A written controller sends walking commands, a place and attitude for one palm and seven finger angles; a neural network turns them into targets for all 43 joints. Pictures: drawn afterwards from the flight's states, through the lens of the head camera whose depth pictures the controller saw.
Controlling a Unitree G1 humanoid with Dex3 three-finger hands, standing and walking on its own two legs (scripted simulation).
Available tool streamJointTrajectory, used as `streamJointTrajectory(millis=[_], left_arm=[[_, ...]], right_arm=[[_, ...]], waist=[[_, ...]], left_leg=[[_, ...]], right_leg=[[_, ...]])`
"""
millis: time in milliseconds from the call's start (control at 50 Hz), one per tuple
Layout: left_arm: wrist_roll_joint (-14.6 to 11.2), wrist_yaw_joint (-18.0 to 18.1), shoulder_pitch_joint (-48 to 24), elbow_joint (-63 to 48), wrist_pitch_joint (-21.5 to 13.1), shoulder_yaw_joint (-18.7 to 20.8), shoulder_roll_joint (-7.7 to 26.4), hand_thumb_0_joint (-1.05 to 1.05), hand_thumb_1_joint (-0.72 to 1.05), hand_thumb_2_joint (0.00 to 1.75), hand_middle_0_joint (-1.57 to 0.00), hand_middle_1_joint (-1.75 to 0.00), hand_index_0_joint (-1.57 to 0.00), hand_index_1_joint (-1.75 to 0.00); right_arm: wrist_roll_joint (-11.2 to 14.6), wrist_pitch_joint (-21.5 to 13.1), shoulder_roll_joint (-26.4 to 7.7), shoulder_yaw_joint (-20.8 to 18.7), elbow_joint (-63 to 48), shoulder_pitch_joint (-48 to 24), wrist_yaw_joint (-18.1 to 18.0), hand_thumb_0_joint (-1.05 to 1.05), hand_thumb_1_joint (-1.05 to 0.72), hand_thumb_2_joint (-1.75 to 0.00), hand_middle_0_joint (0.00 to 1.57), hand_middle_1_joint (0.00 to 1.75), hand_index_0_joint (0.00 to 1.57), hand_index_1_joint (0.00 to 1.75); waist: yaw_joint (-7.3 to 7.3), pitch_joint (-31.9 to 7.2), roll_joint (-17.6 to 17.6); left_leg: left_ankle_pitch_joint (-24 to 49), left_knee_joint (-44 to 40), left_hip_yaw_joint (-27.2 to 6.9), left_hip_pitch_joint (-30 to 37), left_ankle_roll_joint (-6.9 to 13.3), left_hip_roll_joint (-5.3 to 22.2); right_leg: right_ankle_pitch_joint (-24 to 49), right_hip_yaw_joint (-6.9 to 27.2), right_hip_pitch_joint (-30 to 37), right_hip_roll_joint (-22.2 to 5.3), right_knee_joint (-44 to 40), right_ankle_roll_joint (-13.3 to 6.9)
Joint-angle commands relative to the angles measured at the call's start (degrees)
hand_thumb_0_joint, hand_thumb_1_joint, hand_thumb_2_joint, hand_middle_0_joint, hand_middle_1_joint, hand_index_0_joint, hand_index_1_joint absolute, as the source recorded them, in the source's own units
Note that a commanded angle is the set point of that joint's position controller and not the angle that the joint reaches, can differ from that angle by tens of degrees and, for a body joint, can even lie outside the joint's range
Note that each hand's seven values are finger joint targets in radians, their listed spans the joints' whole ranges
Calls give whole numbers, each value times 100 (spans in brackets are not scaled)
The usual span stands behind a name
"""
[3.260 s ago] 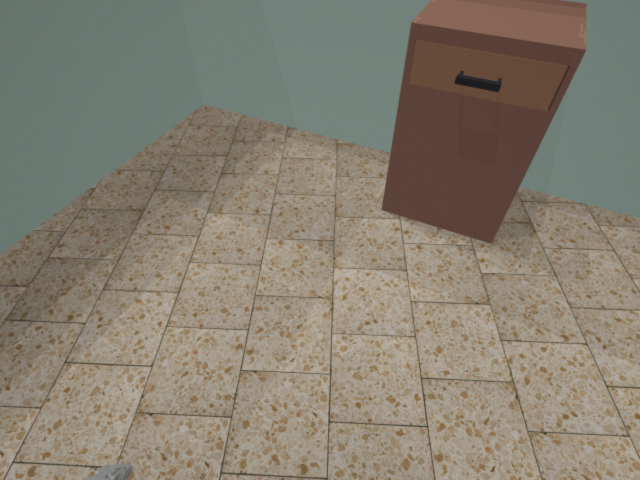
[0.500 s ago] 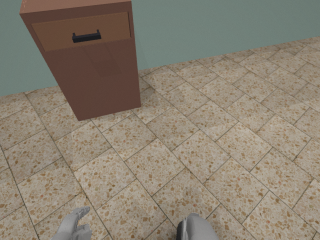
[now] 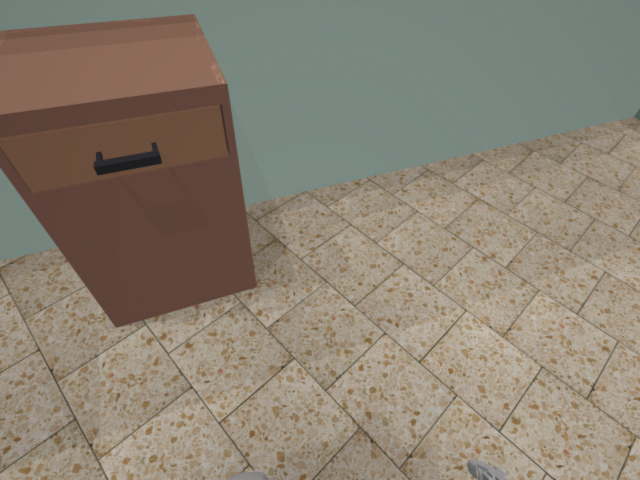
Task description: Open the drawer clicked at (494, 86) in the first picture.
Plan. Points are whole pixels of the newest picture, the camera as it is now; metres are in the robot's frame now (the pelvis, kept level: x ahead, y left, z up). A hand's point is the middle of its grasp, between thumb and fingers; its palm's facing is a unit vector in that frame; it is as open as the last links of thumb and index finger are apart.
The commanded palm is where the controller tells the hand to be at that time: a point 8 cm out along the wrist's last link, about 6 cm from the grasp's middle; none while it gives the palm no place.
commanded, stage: turn to face it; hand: left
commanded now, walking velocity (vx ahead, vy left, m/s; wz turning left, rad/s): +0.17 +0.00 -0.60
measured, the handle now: (128, 157) +0.73 +0.52 -0.08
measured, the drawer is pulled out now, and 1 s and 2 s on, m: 0.00 0.00 0.00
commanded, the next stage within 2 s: take the last steps up to it in 1.14 s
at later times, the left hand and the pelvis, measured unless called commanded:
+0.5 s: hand (217, 438) +0.20 +0.17 -0.15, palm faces +0.10 -0.97 -0.23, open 7.3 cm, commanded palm none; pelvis +0.11 -0.01 +0.00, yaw +6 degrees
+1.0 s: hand out of the picture +0.06 +0.25 -0.18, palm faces +0.37 -0.90 -0.24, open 7.4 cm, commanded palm none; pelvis +0.10 +0.03 +0.00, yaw +19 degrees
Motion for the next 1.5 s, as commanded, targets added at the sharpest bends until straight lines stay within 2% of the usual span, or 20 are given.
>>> streamJointTrajectory(millis=[0,20,80,160,340,360,400,420,520,680,760,800,860,940,1120,1220,1280,1300,1380,1480], left_arm=[[-97,-42,39,-535,-33,119,283,0,90,90,-20,-30,-20,-30],[-55,-48,-224,-723,-69,70,316,0,90,90,-20,-30,-20,-30],[31,-61,-253,-435,28,127,286,0,90,90,-20,-30,-20,-30],[-2,22,351,-26,151,-49,-81,0,90,90,-20,-30,-20,-30],[-64,164,-299,-259,165,3,46,0,90,90,-20,-30,-20,-30],[-67,183,-125,-229,134,30,173,0,90,90,-20,-30,-20,-30],[10,263,283,-178,76,188,964,0,90,90,-20,-30,-20,-30],[-23,278,357,-200,82,229,1019,0,90,90,-20,-30,-20,-30],[11,309,-565,-544,131,66,492,0,90,90,-20,-30,-20,-30],[72,270,-377,-636,213,178,918,0,90,90,-20,-30,-20,-30],[15,204,-451,-669,283,209,999,0,90,90,-20,-30,-20,-30],[-55,142,-510,-1032,325,79,422,0,90,90,-20,-30,-20,-30],[-9,175,-915,-935,385,84,523,0,90,90,-20,-30,-20,-30],[0,113,-271,-578,421,86,518,0,90,90,-20,-30,-20,-30],[-21,169,-469,-640,419,0,331,0,90,90,-20,-30,-20,-30],[-53,245,114,-417,275,-33,282,0,90,90,-20,-30,-20,-30],[16,265,208,-420,156,53,992,0,90,90,-20,-30,-20,-30],[12,265,92,-411,134,70,923,0,90,90,-20,-30,-20,-30],[13,207,5,-311,-3,-18,456,0,90,90,-20,-30,-20,-30],[54,172,554,15,-69,-22,462,0,90,90,-20,-30,-20,-30]], right_arm=[[-115,-201,-1518,-347,130,1700,-183,0,-90,-90,20,30,20,30],[-57,-124,-1714,-319,113,2052,-184,0,-90,-90,20,30,20,30],[-36,-127,-876,-75,-14,1045,-219,0,-90,-90,20,30,20,30],[32,-191,-570,40,213,799,-228,0,-90,-90,20,30,20,30],[24,146,-852,-194,468,1008,-213,0,-90,-90,20,30,20,30],[51,165,-808,-202,428,943,-193,0,-90,-90,20,30,20,30],[92,192,-262,-136,192,999,-116,0,-90,-90,20,30,20,30],[53,321,-450,-191,128,830,-162,0,-90,-90,20,30,20,30],[29,481,-323,-252,273,927,-29,0,-90,-90,20,30,20,30],[43,471,-379,-199,-221,171,52,0,-90,-90,20,30,20,30],[21,390,-699,-238,-257,519,46,0,-90,-90,20,30,20,30],[-26,299,-1773,-457,-265,1067,-2,0,-90,-90,20,30,20,30],[-10,289,-1555,-374,-274,660,-151,0,-90,-90,20,30,20,30],[29,221,-1229,-238,-407,88,-168,0,-90,-90,20,30,20,30],[1,312,-1207,-287,-158,377,-151,0,-90,-90,20,30,20,30],[55,322,-1037,-283,-45,304,-117,0,-90,-90,20,30,20,30],[47,376,-496,-167,-202,142,-54,0,-90,-90,20,30,20,30],[-8,439,-622,-214,-160,81,-38,0,-90,-90,20,30,20,30],[-48,380,-436,-241,292,687,54,0,-90,-90,20,30,20,30],[-38,304,-286,-210,250,446,68,0,-90,-90,20,30,20,30]], waist=[[-812,-705,1480],[-908,-609,1582],[-485,187,746],[-106,-180,841],[-178,-206,950],[-66,-303,734],[41,-594,-1325],[150,-616,-1851],[-316,3,-882],[-100,30,-1264],[-403,-257,-658],[-691,-555,1993],[-615,-332,1131],[-269,-389,770],[-425,-240,791],[-127,-461,477],[60,-39,-1594],[26,351,-1796],[-256,481,-795],[-45,538,-925]], left_leg=[[145,-1602,-2008,3538,729,1684],[363,-2048,-2825,3239,1224,2542],[379,-2390,-1761,1548,1165,1802],[2752,-2150,-414,1225,1050,972],[2550,-1326,-1157,1211,955,766],[2028,-1036,-1099,908,751,581],[-1498,687,8,-691,102,-516],[-2295,1808,-349,-624,99,-360],[-1148,2965,-329,-747,-38,-113],[-1119,1039,185,-48,13,-182],[53,-684,346,1309,148,-257],[2957,-1764,-2454,2432,1308,1890],[1776,-1856,-2082,1701,1459,1591],[1641,-1967,-1191,1562,1182,926],[1020,-2053,-1671,1549,1325,957],[1132,-1451,-1606,945,978,589],[-1663,674,-564,-443,209,-556],[-1524,1302,-746,-596,256,-417],[-514,2254,-447,-722,196,-233],[-588,1372,-148,-645,134,-82]], right_leg=[[-198,212,-2596,-128,2119,-35],[-1608,-6,-2962,-121,3472,92],[-650,195,-2755,-713,4169,211],[-60,-155,-1598,-788,2872,410],[538,-469,-523,-525,183,522],[1097,-341,15,-691,-389,490],[3008,1218,1340,-2779,-847,-240],[3398,1362,786,-3173,-987,-602],[2614,-220,-50,-2359,-937,-368],[2508,-643,-136,-2492,-624,-392],[2027,-1017,-581,-2270,329,58],[-1821,-1153,-2437,-1091,2733,767],[-1259,-41,-2560,-1066,3890,628],[-369,-81,-2068,-959,3540,680],[-674,-145,-1518,-697,1881,621],[602,-232,-37,-577,-319,518],[-949,2041,-60,-2733,-2032,-494],[-1634,2129,-536,-2615,-2251,-526],[-859,775,-333,-1960,-1961,-239],[-1019,689,-104,-1995,-2064,-396]])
